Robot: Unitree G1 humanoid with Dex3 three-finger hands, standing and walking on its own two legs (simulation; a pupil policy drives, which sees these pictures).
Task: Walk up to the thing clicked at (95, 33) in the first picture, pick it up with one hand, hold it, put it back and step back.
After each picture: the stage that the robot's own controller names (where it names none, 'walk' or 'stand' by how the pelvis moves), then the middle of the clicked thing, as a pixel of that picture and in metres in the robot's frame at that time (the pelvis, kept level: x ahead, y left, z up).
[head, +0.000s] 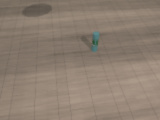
stand; (95, 42) +1.34 -0.16 -0.66
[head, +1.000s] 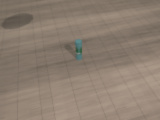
walk; (78, 50) +1.22 +0.11 -0.64
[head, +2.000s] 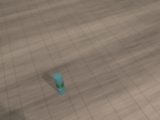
walk; (59, 84) +0.74 +0.24 -0.65
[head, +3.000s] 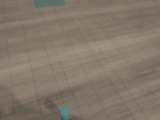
walk; (65, 118) +0.47 +0.11 -0.63
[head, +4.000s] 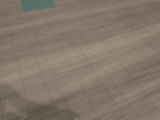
stand; out of the picture +0.37 +0.15 -0.65
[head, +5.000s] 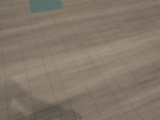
stand; out of the picture +0.36 +0.13 -0.65
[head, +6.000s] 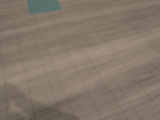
stand; out of the picture +0.38 +0.14 -0.66
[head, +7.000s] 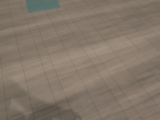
stand; out of the picture +0.36 +0.15 -0.66
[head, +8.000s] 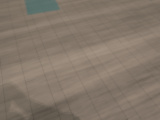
go down; out of the picture +0.37 +0.15 -0.66
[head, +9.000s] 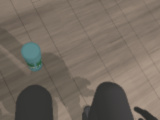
go down; (33, 59) +0.44 +0.16 -0.30
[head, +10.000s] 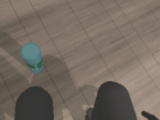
approach; (34, 60) +0.45 +0.16 -0.27
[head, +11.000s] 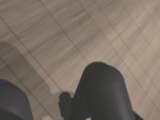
close in; out of the picture +0.45 +0.21 -0.17
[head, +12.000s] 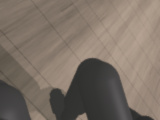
close; out of the picture +0.46 +0.23 -0.17
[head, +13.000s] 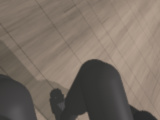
lift; out of the picture +0.41 +0.21 -0.17
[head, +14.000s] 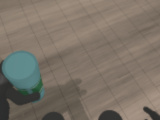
lift; (29, 82) +0.32 +0.16 +0.03
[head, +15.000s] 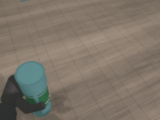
hold; (37, 93) +0.29 +0.15 +0.04
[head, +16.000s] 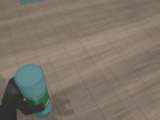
hold; (37, 95) +0.29 +0.15 +0.03
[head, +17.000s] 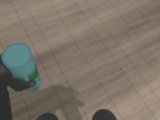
crouch; (26, 72) +0.38 +0.17 -0.03
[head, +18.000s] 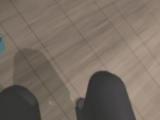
lower; out of the picture +0.49 +0.22 -0.07
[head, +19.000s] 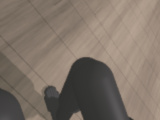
lower; out of the picture +0.47 +0.26 -0.18
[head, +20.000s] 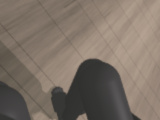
lower; out of the picture +0.45 +0.24 -0.17
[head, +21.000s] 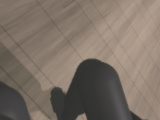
lower; out of the picture +0.44 +0.25 -0.17
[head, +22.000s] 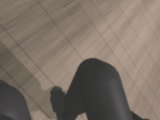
lower; out of the picture +0.44 +0.24 -0.17
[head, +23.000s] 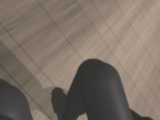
open; out of the picture +0.44 +0.23 -0.17
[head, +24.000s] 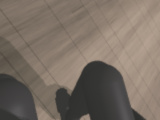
stand; out of the picture +0.44 +0.24 -0.18
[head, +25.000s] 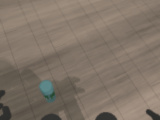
stand; (48, 92) +0.42 +0.17 -0.47
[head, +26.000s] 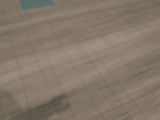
stand; out of the picture +0.37 +0.16 -0.60
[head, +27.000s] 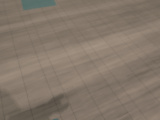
stand; out of the picture +0.38 +0.16 -0.60
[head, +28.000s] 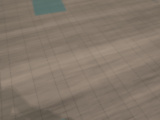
stand; out of the picture +0.40 +0.14 -0.65
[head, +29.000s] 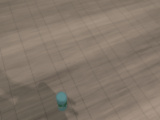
walk; (62, 102) +0.44 +0.10 -0.64
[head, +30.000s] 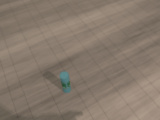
walk; (65, 82) +0.66 +0.16 -0.63
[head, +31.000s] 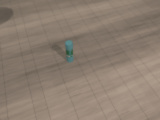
stand; (69, 51) +1.02 +0.15 -0.63
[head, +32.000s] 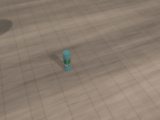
stand; (67, 61) +1.02 +0.15 -0.65
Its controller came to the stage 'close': yes
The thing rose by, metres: 0.68
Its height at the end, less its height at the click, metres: +0.00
